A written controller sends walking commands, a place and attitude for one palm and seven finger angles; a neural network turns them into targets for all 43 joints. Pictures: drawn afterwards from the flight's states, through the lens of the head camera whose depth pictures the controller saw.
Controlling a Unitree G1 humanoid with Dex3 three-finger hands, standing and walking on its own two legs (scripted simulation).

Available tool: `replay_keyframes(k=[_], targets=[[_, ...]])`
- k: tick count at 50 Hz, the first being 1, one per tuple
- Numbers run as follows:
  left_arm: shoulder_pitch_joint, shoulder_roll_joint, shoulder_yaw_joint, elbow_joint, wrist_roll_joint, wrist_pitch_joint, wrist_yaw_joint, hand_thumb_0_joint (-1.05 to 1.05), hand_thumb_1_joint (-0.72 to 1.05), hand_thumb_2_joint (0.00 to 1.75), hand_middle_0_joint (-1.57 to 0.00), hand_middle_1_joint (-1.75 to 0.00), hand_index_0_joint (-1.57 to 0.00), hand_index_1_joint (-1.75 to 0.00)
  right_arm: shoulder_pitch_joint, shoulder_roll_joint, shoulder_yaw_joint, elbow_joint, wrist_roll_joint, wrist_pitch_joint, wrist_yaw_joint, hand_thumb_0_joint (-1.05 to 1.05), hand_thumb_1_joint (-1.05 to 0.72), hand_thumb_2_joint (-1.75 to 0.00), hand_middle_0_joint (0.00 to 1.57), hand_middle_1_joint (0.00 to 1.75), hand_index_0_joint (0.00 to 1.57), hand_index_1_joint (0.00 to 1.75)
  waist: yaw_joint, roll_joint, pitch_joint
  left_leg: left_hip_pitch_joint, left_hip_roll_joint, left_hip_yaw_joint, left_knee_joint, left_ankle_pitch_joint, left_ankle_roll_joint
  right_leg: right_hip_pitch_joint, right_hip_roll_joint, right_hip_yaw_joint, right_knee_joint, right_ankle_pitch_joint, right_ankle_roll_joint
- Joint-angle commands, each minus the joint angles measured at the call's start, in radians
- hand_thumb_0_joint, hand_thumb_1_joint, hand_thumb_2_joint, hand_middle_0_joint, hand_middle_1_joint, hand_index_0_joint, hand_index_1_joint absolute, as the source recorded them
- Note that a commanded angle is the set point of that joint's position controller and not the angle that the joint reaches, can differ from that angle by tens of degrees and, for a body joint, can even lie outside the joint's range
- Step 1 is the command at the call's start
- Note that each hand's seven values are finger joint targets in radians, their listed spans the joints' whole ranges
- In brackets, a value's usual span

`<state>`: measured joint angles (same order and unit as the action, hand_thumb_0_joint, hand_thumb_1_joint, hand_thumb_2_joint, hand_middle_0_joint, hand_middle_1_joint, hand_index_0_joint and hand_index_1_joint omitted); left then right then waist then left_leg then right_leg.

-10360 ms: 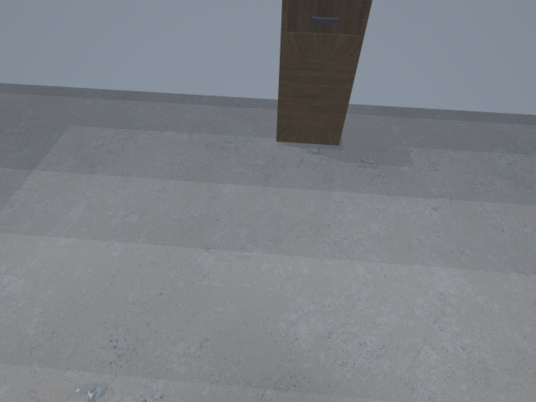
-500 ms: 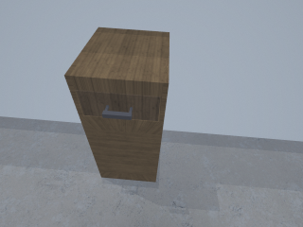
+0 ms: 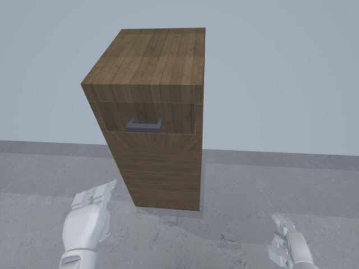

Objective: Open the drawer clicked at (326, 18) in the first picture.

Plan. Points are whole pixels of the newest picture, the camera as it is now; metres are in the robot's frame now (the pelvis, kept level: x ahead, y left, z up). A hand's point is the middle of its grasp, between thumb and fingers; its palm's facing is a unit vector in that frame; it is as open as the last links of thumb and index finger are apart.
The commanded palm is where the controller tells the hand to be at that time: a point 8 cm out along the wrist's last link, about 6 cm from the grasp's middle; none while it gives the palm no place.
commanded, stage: raise the hand with hooked fingers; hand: left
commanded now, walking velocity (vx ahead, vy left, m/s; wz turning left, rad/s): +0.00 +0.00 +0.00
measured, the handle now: (145, 124) +0.57 +0.17 -0.02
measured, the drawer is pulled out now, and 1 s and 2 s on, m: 0.00 0.00 0.00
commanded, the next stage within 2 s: move the hooked fingers above the handle in 1.58 s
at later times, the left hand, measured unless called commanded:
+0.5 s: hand (100, 203) +0.26 +0.21 +0.02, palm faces +0.00 -0.12 -0.99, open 10.9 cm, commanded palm +0.24 +0.22 +0.08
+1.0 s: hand (92, 156) +0.35 +0.23 +0.09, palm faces +0.08 -0.07 -0.99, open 13.5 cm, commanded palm +0.32 +0.24 +0.14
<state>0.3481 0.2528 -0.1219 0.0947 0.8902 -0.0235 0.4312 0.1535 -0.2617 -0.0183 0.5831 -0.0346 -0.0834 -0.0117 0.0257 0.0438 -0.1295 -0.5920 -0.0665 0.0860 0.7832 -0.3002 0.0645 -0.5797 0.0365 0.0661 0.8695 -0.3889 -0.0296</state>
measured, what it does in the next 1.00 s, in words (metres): shifts its weight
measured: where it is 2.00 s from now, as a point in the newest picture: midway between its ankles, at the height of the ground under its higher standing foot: outside the picture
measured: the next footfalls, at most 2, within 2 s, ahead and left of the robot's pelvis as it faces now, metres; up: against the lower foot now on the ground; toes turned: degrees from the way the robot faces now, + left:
none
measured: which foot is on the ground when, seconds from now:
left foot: down 0.00-1.00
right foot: down 0.00-1.00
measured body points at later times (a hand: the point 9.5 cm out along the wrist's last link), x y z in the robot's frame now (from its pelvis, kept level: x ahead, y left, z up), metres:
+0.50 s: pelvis +0.05 -0.02 +0.00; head +0.10 -0.05 +0.45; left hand +0.26 +0.21 +0.07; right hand +0.27 -0.21 -0.10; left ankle +0.06 +0.08 -0.70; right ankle +0.03 -0.10 -0.70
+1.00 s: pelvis +0.07 -0.01 +0.02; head +0.10 -0.04 +0.47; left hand +0.34 +0.23 +0.14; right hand +0.29 -0.22 -0.08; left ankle +0.06 +0.08 -0.70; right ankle +0.03 -0.10 -0.70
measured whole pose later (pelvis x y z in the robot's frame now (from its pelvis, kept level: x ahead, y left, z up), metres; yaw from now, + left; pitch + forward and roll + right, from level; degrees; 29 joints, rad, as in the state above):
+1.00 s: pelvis +0.07 -0.01 +0.02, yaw +2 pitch +6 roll +1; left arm 0.08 0.45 -0.07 -0.01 0.97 0.03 0.21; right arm 0.09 -0.24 -0.01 0.56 -0.01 0.17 -0.01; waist 0.06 0.06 -0.07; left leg -0.41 -0.06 0.02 0.65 -0.34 0.05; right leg -0.36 0.05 0.03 0.66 -0.40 -0.04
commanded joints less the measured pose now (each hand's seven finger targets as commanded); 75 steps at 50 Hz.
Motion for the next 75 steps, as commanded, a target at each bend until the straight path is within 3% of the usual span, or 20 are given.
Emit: replay_keyframes(k=[1, 2, 5, 7, 12, 14, 18, 23, 26, 30, 36, 42, 43, 49, 53, 59, 64, 68, 72, 75], targets=[[0.127, 0.149, 0.088, -0.134, 0.183, -0.013, 0.063, 0.00, 0.50, 0.73, -0.23, -0.55, -0.23, -0.55, -0.184, -0.080, -0.030, -0.249, -0.007, 0.094, 0.030, 0.00, -0.90, -0.90, 0.20, 0.30, 0.20, 0.30, 0.112, -0.152, -0.013, 0.015, 0.009, -0.111, -0.078, -0.108, -0.040, -0.064, -0.003, 0.088, -0.201, -0.207, -0.073], [0.089, 0.206, 0.142, -0.179, 0.204, -0.018, 0.079, 0.00, 0.48, 0.72, -0.23, -0.57, -0.23, -0.57, -0.184, -0.074, -0.028, -0.248, -0.009, 0.117, 0.028, 0.00, -0.90, -0.90, 0.20, 0.30, 0.20, 0.30, 0.122, -0.116, -0.043, 0.015, 0.007, -0.117, -0.066, -0.088, -0.039, -0.056, 0.000, 0.099, -0.190, -0.189, -0.074], [-0.072, 0.245, 0.154, -0.300, 0.241, -0.031, 0.119, 0.00, 0.41, 0.69, -0.24, -0.62, -0.24, -0.62, -0.178, -0.060, -0.025, -0.273, -0.034, 0.156, 0.026, 0.00, -0.90, -0.90, 0.20, 0.30, 0.20, 0.30, 0.079, 0.002, -0.137, 0.125, 0.012, -0.129, 0.013, -0.019, -0.033, -0.128, 0.008, 0.144, -0.162, -0.117, -0.075], [-0.160, 0.272, 0.168, -0.369, 0.244, -0.049, 0.130, 0.00, 0.36, 0.67, -0.24, -0.64, -0.24, -0.64, -0.181, -0.060, -0.023, -0.263, -0.050, 0.167, 0.022, 0.00, -0.90, -0.90, 0.20, 0.30, 0.20, 0.30, 0.050, 0.013, -0.168, 0.156, 0.009, -0.148, 0.065, 0.007, -0.029, -0.161, 0.008, 0.166, -0.152, -0.082, -0.072], [-0.153, 0.222, 0.121, -0.355, 0.165, -0.069, 0.074, 0.00, 0.25, 0.62, -0.25, -0.72, -0.25, -0.72, -0.188, -0.068, -0.019, -0.237, -0.049, 0.165, 0.017, 0.00, -0.90, -0.90, 0.20, 0.30, 0.20, 0.30, 0.003, 0.005, -0.178, 0.168, 0.005, -0.156, 0.081, 0.058, -0.012, -0.107, 0.013, 0.143, -0.148, 0.078, -0.055], [-0.086, 0.217, 0.116, -0.330, 0.132, -0.057, 0.033, 0.00, 0.20, 0.60, -0.25, -0.75, -0.25, -0.75, -0.177, -0.071, -0.016, -0.232, -0.040, 0.169, 0.013, 0.00, -0.90, -0.90, 0.20, 0.30, 0.20, 0.30, 0.013, -0.029, -0.176, 0.149, 0.008, -0.146, 0.050, 0.090, -0.009, -0.026, 0.013, 0.103, -0.146, 0.174, -0.043], [-0.035, 0.231, 0.130, -0.293, 0.109, -0.027, -0.032, 0.00, 0.11, 0.56, -0.26, -0.81, -0.26, -0.81, -0.173, -0.070, -0.005, -0.217, -0.025, 0.174, 0.012, 0.00, -0.90, -0.90, 0.20, 0.30, 0.20, 0.30, 0.032, -0.105, -0.158, 0.118, 0.009, -0.135, 0.001, 0.135, -0.013, 0.070, 0.006, 0.098, -0.163, 0.284, -0.030], [-0.031, 0.328, 0.220, -0.339, 0.138, -0.048, -0.028, 0.00, -0.01, 0.51, -0.27, -0.88, -0.27, -0.88, -0.167, -0.067, 0.001, -0.210, -0.029, 0.168, 0.013, 0.00, -0.90, -0.90, 0.20, 0.30, 0.20, 0.30, 0.068, -0.069, -0.201, 0.143, 0.007, -0.121, -0.031, 0.212, -0.020, 0.160, -0.005, 0.101, -0.159, 0.406, -0.030], [-0.041, 0.319, 0.232, -0.368, 0.133, -0.059, -0.007, 0.00, -0.08, 0.48, -0.27, -0.93, -0.27, -0.93, -0.146, -0.066, -0.013, -0.201, -0.027, 0.170, 0.018, 0.00, -0.90, -0.90, 0.20, 0.30, 0.20, 0.30, 0.063, -0.025, -0.225, 0.190, 0.013, -0.123, -0.036, 0.283, -0.022, 0.171, -0.003, 0.084, -0.151, 0.461, -0.033], [-0.098, 0.309, 0.229, -0.374, 0.107, -0.029, -0.001, 0.00, -0.17, 0.44, -0.28, -0.99, -0.28, -0.99, -0.138, -0.077, -0.030, -0.189, -0.019, 0.179, 0.019, 0.00, -0.90, -0.90, 0.20, 0.30, 0.20, 0.30, 0.045, -0.037, -0.239, 0.219, 0.015, -0.119, -0.049, 0.310, -0.022, 0.186, -0.006, 0.070, -0.167, 0.490, -0.024], [-0.178, 0.296, 0.166, -0.371, 0.088, 0.018, -0.074, 0.00, -0.31, 0.38, -0.29, -1.08, -0.29, -1.08, -0.136, -0.084, -0.040, -0.176, 0.000, 0.184, 0.011, 0.00, -0.90, -0.90, 0.20, 0.30, 0.20, 0.30, 0.037, -0.059, -0.217, 0.286, 0.030, -0.122, -0.094, 0.388, -0.020, 0.218, -0.009, 0.037, -0.201, 0.490, -0.016], [-0.299, 0.368, 0.203, -0.347, 0.088, 0.039, -0.135, 0.00, -0.45, 0.32, -0.30, -1.17, -0.30, -1.17, -0.145, -0.085, -0.031, -0.168, 0.015, 0.196, 0.006, 0.00, -0.90, -0.90, 0.20, 0.30, 0.20, 0.30, 0.046, -0.034, -0.179, 0.326, 0.035, -0.116, -0.145, 0.408, -0.025, 0.253, -0.009, 0.023, -0.246, 0.475, -0.017], [-0.343, 0.385, 0.216, -0.348, 0.095, 0.040, -0.140, 0.00, -0.48, 0.31, -0.30, -1.18, -0.30, -1.18, -0.149, -0.083, -0.027, -0.161, 0.013, 0.198, 0.007, 0.00, -0.90, -0.90, 0.20, 0.30, 0.20, 0.30, 0.051, -0.037, -0.204, 0.341, 0.034, -0.114, -0.150, 0.424, -0.026, 0.261, -0.010, 0.021, -0.244, 0.481, -0.015], [-0.494, 0.374, 0.167, -0.272, 0.063, 0.074, -0.214, 0.00, -0.50, 0.30, -0.30, -1.20, -0.30, -1.20, -0.145, -0.080, -0.022, -0.158, 0.031, 0.219, -0.003, 0.00, -0.90, -0.90, 0.20, 0.30, 0.20, 0.30, 0.031, -0.021, -0.148, 0.366, 0.034, -0.107, -0.197, 0.367, -0.024, 0.277, -0.007, -0.003, -0.301, 0.420, -0.013], [-0.618, 0.415, 0.175, -0.264, 0.060, 0.066, -0.275, 0.00, -0.50, 0.30, -0.30, -1.20, -0.30, -1.20, -0.150, -0.084, -0.013, -0.157, 0.032, 0.229, -0.009, 0.00, -0.90, -0.90, 0.20, 0.30, 0.20, 0.30, 0.032, -0.018, -0.175, 0.395, 0.033, -0.111, -0.217, 0.374, -0.023, 0.296, -0.009, -0.013, -0.319, 0.403, -0.013], [-0.721, 0.458, 0.194, -0.214, 0.034, 0.025, -0.339, 0.00, -0.50, 0.30, -0.30, -1.20, -0.30, -1.20, -0.133, -0.086, -0.012, -0.148, 0.038, 0.239, -0.019, 0.00, -0.90, -0.90, 0.20, 0.30, 0.20, 0.30, 0.028, -0.021, -0.153, 0.397, 0.033, -0.113, -0.242, 0.355, -0.021, 0.316, -0.007, -0.022, -0.347, 0.383, -0.013], [-0.612, 0.432, 0.202, -0.210, 0.013, -0.010, -0.355, 0.00, -0.50, 0.30, -0.30, -1.20, -0.30, -1.20, -0.116, -0.090, -0.023, -0.157, 0.039, 0.239, -0.002, 0.00, -0.90, -0.90, 0.20, 0.30, 0.20, 0.30, 0.049, -0.007, -0.163, 0.405, 0.039, -0.115, -0.248, 0.402, -0.026, 0.318, -0.006, -0.030, -0.347, 0.388, -0.015], [-0.633, 0.438, 0.215, -0.229, 0.014, -0.032, -0.339, 0.00, -0.50, 0.30, -0.30, -1.20, -0.30, -1.20, -0.109, -0.098, -0.027, -0.157, 0.039, 0.238, 0.003, 0.00, -0.90, -0.90, 0.20, 0.30, 0.20, 0.30, 0.047, -0.041, -0.158, 0.393, 0.043, -0.120, -0.254, 0.358, -0.028, 0.287, -0.005, -0.034, -0.349, 0.336, -0.013], [-0.665, 0.484, 0.253, -0.259, 0.026, -0.056, -0.292, 0.00, -0.50, 0.30, -0.30, -1.20, -0.30, -1.20, -0.104, -0.098, -0.034, -0.150, 0.035, 0.230, -0.005, 0.00, -0.90, -0.90, 0.20, 0.30, 0.20, 0.30, 0.051, -0.009, -0.187, 0.400, 0.042, -0.123, -0.255, 0.320, -0.030, 0.285, -0.003, -0.030, -0.348, 0.288, -0.019], [-0.684, 0.469, 0.242, -0.256, 0.030, -0.059, -0.264, 0.00, -0.50, 0.30, -0.30, -1.20, -0.30, -1.20, -0.105, -0.094, -0.038, -0.136, 0.039, 0.224, -0.006, 0.00, -0.90, -0.90, 0.20, 0.30, 0.20, 0.30, 0.044, 0.012, -0.185, 0.410, 0.043, -0.125, -0.252, 0.311, -0.032, 0.256, -0.002, -0.034, -0.345, 0.275, -0.018]])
